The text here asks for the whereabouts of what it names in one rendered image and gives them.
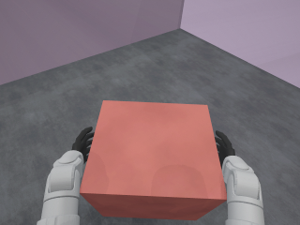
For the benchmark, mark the robot right forearm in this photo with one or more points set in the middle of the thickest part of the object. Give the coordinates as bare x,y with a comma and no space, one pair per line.
244,193

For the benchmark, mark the robot left hand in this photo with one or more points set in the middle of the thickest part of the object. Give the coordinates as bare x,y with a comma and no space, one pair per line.
82,142

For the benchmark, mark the robot right hand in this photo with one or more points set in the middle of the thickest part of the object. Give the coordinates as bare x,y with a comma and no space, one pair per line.
225,147

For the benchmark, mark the carton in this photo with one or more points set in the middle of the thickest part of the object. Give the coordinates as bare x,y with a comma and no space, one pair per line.
153,160

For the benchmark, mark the robot left forearm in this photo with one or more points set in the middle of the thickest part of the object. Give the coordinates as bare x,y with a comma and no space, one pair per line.
62,191

